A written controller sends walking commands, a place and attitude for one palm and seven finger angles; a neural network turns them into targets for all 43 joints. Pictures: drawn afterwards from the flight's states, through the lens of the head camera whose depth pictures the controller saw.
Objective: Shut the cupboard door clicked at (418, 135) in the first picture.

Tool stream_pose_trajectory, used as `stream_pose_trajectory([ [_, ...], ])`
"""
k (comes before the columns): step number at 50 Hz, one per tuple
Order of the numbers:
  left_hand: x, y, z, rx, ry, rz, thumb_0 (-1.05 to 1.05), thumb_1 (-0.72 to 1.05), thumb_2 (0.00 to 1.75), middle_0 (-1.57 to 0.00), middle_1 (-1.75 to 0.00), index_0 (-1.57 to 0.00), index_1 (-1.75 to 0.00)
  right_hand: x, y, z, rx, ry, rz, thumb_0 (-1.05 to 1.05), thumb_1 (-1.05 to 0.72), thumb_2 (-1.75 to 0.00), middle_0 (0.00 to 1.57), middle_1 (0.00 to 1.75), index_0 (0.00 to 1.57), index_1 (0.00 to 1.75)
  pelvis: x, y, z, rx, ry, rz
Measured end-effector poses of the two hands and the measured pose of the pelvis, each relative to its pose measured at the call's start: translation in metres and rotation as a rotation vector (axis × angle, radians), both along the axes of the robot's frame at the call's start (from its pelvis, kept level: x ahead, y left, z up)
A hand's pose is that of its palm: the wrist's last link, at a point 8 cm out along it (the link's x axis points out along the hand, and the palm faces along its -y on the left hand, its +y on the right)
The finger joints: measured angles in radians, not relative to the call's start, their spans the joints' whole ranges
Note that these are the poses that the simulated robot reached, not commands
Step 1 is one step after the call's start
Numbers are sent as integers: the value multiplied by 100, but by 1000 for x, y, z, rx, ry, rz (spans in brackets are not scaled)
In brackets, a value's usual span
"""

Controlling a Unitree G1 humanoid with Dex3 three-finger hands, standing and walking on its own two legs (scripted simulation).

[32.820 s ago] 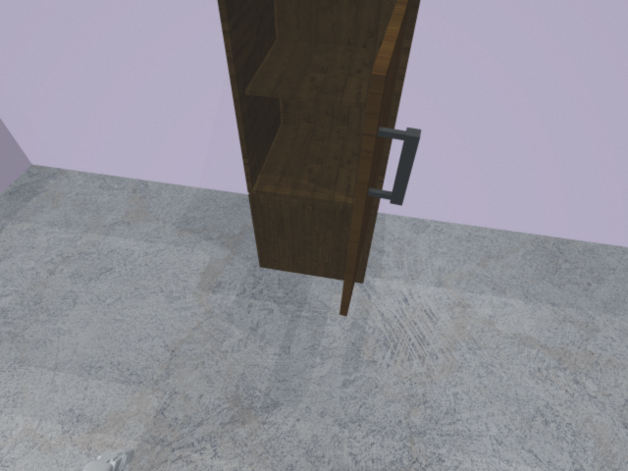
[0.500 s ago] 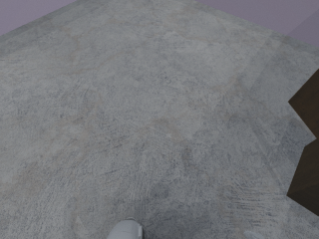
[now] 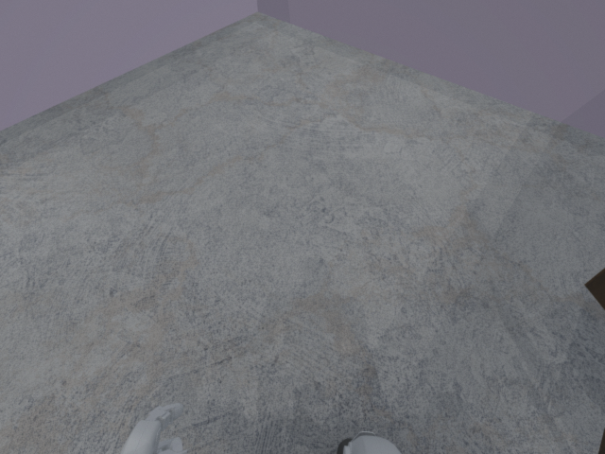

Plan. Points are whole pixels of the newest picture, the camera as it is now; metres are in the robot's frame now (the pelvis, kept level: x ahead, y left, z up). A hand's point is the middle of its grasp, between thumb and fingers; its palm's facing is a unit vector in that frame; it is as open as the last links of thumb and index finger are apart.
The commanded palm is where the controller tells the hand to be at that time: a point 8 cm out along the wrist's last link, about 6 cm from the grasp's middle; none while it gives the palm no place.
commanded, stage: walk to a spot facing it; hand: left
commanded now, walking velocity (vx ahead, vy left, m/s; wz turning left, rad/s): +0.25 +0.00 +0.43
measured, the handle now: out of the picture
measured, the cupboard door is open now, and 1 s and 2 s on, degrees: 52 52 52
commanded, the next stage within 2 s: turn to face it in 0.02 s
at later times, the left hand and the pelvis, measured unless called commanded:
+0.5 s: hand out of the picture +0.15 +0.19 -0.18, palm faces +0.04 -0.99 -0.16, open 7.3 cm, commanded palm none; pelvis +0.16 +0.01 +0.00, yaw -3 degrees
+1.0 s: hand (207, 331) +0.34 +0.17 -0.16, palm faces -0.29 -0.93 -0.25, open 7.3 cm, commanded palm none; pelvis +0.21 +0.00 +0.01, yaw -19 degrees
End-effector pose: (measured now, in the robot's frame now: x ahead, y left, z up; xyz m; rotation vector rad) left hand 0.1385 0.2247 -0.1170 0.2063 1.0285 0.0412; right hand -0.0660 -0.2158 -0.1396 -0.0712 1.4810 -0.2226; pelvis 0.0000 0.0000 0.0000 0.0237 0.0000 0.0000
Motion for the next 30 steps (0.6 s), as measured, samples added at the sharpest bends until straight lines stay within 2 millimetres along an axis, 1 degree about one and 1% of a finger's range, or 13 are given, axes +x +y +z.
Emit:
stream_pose_trajectory([
  [2, 23, -10, -4, 8, -20, 4, 0, 91, 90, -20, -30, -20, -30, 7, -7, -8, 15, 57, -7, 0, -91, -90, 20, 30, 20, 30, 22, -9, -7, -10, -3, 13],
  [3, 29, -14, -4, 8, -23, 11, 0, 91, 90, -20, -30, -20, -30, 14, -11, -9, 18, 77, -4, 1, -91, -90, 20, 30, 20, 30, 30, -12, -8, -15, -6, 25],
  [4, 32, -16, -4, 5, -20, 25, 0, 91, 90, -20, -30, -20, -30, 24, -15, -8, 19, 87, 5, 1, -91, -90, 20, 30, 20, 30, 37, -14, -6, -16, -10, 38],
  [6, 29, -19, -2, 2, 8, 70, 0, 91, 90, -20, -30, -20, -30, 49, -23, -2, 15, 86, 31, 1, -91, -90, 20, 30, 20, 30, 53, -18, 0, -15, -14, 62],
  [9, 16, -21, -2, -2, 82, 138, 0, 91, 90, -20, -30, -20, -30, 102, -34, 6, -2, 41, 87, 1, -91, -90, 20, 30, 20, 30, 76, -20, 8, -16, -6, 93],
  [11, 10, -12, 1, 20, 107, 207, -2, 94, 90, -21, -30, -21, -30, 140, -36, 9, -13, -7, 126, 1, -91, -90, 20, 30, 20, 30, 90, -19, 12, -19, 2, 103],
  [13, 2, -4, -1, 34, 159, 222, -2, 95, 90, -21, -30, -21, -30, 179, -35, 11, -21, -63, 157, 1, -91, -90, 20, 30, 20, 30, 102, -17, 14, -22, 8, 99],
  [17, -15, 5, -13, 17, 293, 227, -2, 95, 90, -20, -30, -20, -30, 250, -19, 12, -35, -193, 185, 0, -91, -90, 20, 30, 20, 30, 126, -5, 10, -38, 4, 52],
  [20, -19, 11, -29, -13, 381, 220, -1, 93, 90, -20, -30, -20, -30, 291, -4, 10, -51, -289, 182, 0, -91, -90, 20, 30, 20, 30, 145, 8, 0, -59, 0, 11],
  [22, -13, 14, -33, -20, 417, 209, -1, 93, 90, -20, -30, -20, -30, 307, 4, 13, -53, -323, 180, 0, -91, -90, 20, 30, 20, 30, 153, 11, -1, -46, -4, -15],
  [24, 2, 16, -31, -22, 423, 189, 0, 92, 90, -20, -30, -20, -30, 315, 9, 17, -54, -341, 172, 0, -91, -90, 20, 30, 20, 30, 159, 12, 2, -45, -5, -37],
  [26, 22, 17, -27, -22, 399, 168, 0, 92, 90, -20, -30, -20, -30, 319, 9, 20, -60, -350, 148, 0, -92, -90, 20, 30, 20, 30, 163, 13, 6, -48, -6, -57],
  [30, 72, 18, -16, -4, 312, 114, 0, 92, 90, -20, -30, -20, -30, 320, -4, 20, -69, -337, 103, -1, -92, -90, 21, 30, 20, 30, 170, 11, 9, -52, -2, -102],
])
